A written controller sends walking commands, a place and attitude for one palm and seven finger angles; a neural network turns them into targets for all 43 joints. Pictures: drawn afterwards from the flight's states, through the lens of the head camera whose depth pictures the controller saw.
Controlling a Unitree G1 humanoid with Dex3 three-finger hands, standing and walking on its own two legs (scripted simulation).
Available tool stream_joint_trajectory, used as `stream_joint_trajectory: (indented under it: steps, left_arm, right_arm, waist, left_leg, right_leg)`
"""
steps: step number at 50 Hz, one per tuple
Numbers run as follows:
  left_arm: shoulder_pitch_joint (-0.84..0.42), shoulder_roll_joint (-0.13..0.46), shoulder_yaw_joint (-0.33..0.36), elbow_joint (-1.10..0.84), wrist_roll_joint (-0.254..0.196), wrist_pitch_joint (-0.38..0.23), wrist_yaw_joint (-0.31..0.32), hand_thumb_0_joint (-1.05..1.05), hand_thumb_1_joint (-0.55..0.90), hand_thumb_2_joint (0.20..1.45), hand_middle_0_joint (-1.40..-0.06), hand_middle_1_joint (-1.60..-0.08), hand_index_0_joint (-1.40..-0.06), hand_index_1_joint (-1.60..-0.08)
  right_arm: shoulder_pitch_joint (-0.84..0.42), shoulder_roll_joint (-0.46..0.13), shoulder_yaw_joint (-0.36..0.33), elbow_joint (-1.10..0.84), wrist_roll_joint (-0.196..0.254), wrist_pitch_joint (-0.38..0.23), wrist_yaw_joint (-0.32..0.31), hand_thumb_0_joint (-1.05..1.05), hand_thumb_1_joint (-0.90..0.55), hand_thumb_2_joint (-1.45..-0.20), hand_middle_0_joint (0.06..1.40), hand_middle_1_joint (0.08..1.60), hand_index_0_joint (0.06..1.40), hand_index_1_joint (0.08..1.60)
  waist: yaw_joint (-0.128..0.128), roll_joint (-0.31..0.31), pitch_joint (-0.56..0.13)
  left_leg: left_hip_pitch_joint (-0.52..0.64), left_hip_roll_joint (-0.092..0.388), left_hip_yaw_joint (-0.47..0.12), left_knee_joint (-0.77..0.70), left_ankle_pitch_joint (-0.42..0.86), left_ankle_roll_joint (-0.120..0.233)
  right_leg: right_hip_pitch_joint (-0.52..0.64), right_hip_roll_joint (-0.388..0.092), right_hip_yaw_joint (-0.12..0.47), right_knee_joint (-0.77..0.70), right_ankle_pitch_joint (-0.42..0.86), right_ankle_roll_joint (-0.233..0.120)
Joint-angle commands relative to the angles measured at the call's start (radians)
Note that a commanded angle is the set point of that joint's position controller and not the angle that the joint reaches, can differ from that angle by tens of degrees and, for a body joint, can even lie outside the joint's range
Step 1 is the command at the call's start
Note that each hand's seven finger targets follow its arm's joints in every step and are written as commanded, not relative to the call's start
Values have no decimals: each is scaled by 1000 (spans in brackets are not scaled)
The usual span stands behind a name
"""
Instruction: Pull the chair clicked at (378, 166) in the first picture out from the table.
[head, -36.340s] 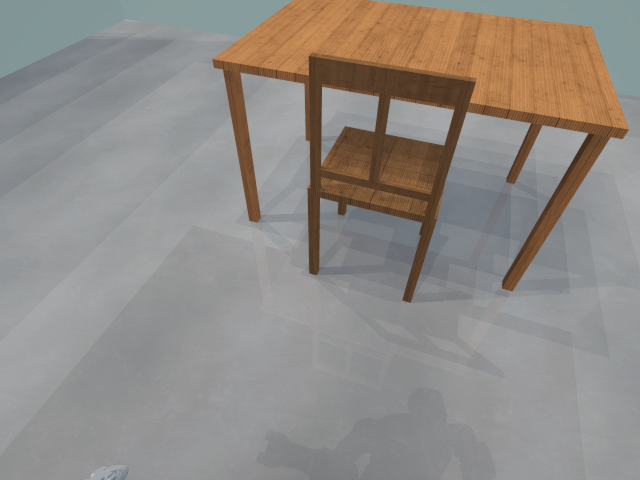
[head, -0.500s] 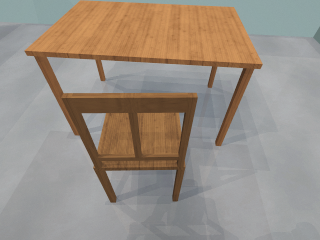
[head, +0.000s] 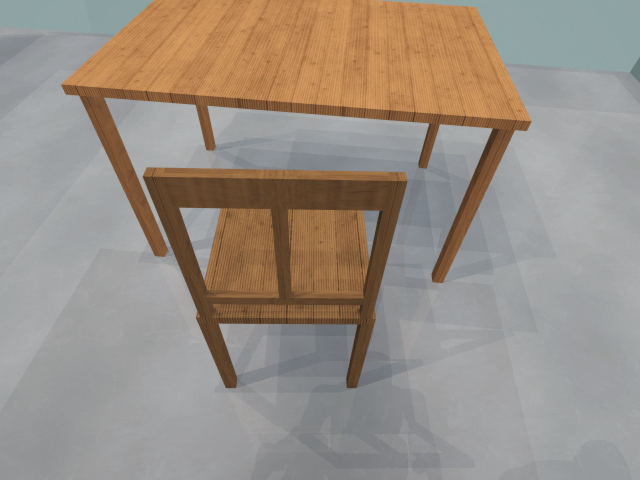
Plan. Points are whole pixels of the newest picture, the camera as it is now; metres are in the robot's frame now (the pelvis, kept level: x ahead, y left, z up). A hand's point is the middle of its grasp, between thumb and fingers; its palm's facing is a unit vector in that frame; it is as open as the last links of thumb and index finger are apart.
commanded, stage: come to a stop and stand still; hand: left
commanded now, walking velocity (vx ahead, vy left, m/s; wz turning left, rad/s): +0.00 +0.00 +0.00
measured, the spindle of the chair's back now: (282, 255) +0.51 +0.11 -0.11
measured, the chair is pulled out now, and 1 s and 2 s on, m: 0.28 0.28 0.28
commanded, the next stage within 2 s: look again from close up in 0.14 s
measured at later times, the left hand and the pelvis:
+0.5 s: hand out of the picture -0.01 +0.16 -0.17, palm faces +0.01 -0.98 -0.20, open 7.4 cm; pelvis -0.01 -0.01 +0.00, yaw -1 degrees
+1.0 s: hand out of the picture -0.01 +0.15 -0.17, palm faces +0.02 -0.98 -0.19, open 7.4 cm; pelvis -0.01 -0.01 +0.00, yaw -1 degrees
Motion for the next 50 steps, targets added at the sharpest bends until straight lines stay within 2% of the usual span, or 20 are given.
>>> stream_joint_trajectory:
  steps: [1, 8, 14, 26, 31, 32, 35, 38, 40, 44, 50]
  left_arm:
    - [39, 106, 26, -35, -4, -16, 9, 0, 900, 900, -200, -300, -200, -300]
    - [63, 91, 23, -1, -4, -17, 10, 0, 900, 900, -200, -300, -200, -300]
    - [80, 72, 24, 16, -3, -18, 11, 0, 900, 900, -200, -300, -200, -300]
    - [92, 57, 29, 23, -2, -24, 13, 0, 900, 900, -200, -300, -200, -300]
    - [98, 51, 32, 22, -3, -26, 13, 0, 900, 900, -200, -300, -200, -300]
    - [97, 51, 33, 22, -3, -27, 13, 0, 900, 900, -200, -300, -200, -300]
    - [99, 52, 33, 23, -3, -28, 13, 0, 900, 900, -200, -300, -200, -300]
    - [98, 51, 32, 22, -3, -27, 13, 0, 900, 900, -200, -300, -200, -300]
    - [94, 47, 34, 23, -2, -26, 13, 0, 900, 900, -200, -300, -200, -300]
    - [100, 48, 36, 23, -2, -27, 12, 0, 900, 900, -200, -300, -200, -300]
    - [105, 42, 37, 23, -3, -26, 12, 0, 900, 900, -200, -300, -200, -300]
  right_arm:
    - [17, -118, -19, -26, 7, -23, -4, 0, -900, -900, 200, 300, 200, 300]
    - [47, -104, -17, 9, 10, -23, -7, 0, -900, -900, 200, 300, 200, 300]
    - [70, -92, -16, 24, 10, -22, -8, 0, -900, -900, 200, 300, 200, 300]
    - [98, -61, -17, 39, 10, -19, -9, 0, -900, -900, 200, 300, 200, 300]
    - [107, -54, -16, 39, 9, -21, -11, 0, -900, -900, 200, 300, 200, 300]
    - [110, -51, -16, 41, 9, -21, -11, 0, -900, -900, 200, 300, 200, 300]
    - [114, -50, -16, 44, 10, -21, -11, 0, -900, -900, 200, 300, 200, 300]
    - [112, -46, -15, 44, 10, -17, -12, 0, -900, -900, 200, 300, 200, 300]
    - [118, -44, -15, 47, 8, -18, -12, 0, -900, -900, 200, 300, 200, 300]
    - [126, -42, -15, 46, 9, -18, -12, 0, -900, -900, 200, 300, 200, 300]
    - [133, -40, -15, 49, 8, -18, -13, 0, -900, -900, 200, 300, 200, 300]
  waist:
    - [-7, 28, -9]
    - [-6, 43, 8]
    - [-7, 24, 20]
    - [-10, -7, 36]
    - [-9, 14, 19]
    - [-12, 2, 10]
    - [-11, -4, 10]
    - [-11, 7, 40]
    - [-13, 21, 37]
    - [-11, 1, 31]
    - [-13, 5, 31]
  left_leg:
    - [-54, 94, -98, -141, 57, 9]
    - [-55, 100, -101, -164, 42, 11]
    - [-62, 98, -99, -177, 5, 11]
    - [-55, 84, -75, -149, 26, 5]
    - [-39, 86, -72, -143, 55, 6]
    - [-38, 86, -71, -140, 65, 5]
    - [-36, 86, -67, -137, 68, 4]
    - [-41, 83, -65, -140, 47, 1]
    - [-46, 85, -68, -145, 45, 1]
    - [-47, 84, -67, -145, 44, 1]
    - [-39, 85, -69, -144, 49, 2]
  right_leg:
    - [21, -39, 32, -72, 33, -46]
    - [25, -36, 29, -79, 38, -47]
    - [17, -37, 30, -84, 26, -48]
    - [-13, -41, 54, -102, 4, -55]
    - [-6, -42, 55, -102, 25, -58]
    - [-1, -41, 58, -100, 33, -59]
    - [2, -44, 57, -106, 30, -59]
    - [-20, -39, 64, -121, -3, -61]
    - [-18, -38, 64, -116, -3, -61]
    - [-5, -39, 61, -123, -8, -61]
    - [-16, -38, 60, -124, -11, -62]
